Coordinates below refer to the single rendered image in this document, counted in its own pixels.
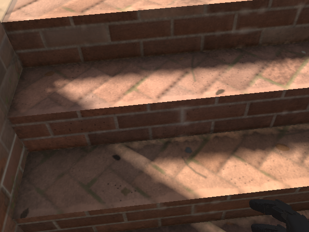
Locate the right robot hand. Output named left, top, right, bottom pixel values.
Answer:
left=249, top=199, right=309, bottom=232

